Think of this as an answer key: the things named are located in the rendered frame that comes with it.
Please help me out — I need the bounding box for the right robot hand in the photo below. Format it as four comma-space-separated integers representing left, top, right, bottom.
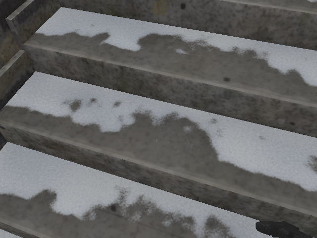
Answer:
256, 221, 313, 238

